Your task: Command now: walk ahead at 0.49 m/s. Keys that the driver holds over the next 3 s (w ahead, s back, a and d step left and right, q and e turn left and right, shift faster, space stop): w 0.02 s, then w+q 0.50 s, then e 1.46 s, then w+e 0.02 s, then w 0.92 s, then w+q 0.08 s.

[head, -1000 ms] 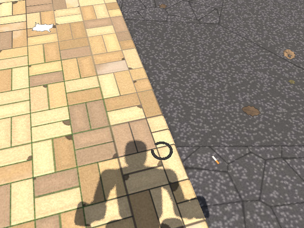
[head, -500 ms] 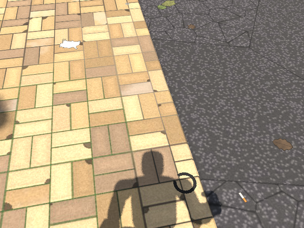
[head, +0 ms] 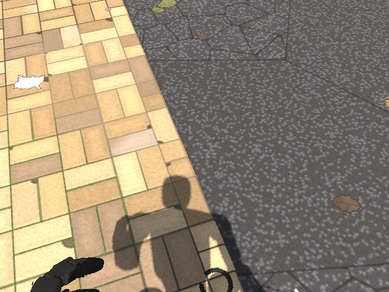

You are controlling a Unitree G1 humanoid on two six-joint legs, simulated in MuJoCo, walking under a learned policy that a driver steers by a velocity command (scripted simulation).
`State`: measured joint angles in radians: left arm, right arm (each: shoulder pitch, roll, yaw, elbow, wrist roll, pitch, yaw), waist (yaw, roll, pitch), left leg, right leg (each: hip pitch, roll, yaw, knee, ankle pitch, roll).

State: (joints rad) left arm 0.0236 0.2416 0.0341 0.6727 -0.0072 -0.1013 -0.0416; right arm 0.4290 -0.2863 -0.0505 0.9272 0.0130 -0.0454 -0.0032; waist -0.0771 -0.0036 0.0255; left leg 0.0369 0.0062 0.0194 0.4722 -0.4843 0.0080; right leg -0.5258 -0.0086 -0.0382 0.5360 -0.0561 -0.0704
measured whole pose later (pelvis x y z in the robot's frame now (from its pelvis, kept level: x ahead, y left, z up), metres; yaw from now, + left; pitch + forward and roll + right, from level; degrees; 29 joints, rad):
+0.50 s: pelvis +0.26 +0.01 +0.01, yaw +12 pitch +2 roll -2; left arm 0.31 0.27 0.06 0.88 0.00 -0.07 0.01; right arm 0.11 -0.24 -0.05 0.74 0.02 -0.04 0.06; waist 0.06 0.03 0.03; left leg -0.62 0.07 0.03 0.64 -0.04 0.06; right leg 0.11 0.02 -0.25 0.24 -0.37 0.00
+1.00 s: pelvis +0.46 +0.07 +0.02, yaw +6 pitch +2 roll +2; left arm 0.17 0.25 0.06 0.80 -0.01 0.00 -0.01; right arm 0.13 -0.25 -0.06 0.82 -0.01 -0.01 -0.03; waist 0.00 -0.03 0.05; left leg -0.12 -0.02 0.21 0.36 -0.27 0.05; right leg -0.53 -0.08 -0.02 0.72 -0.18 0.02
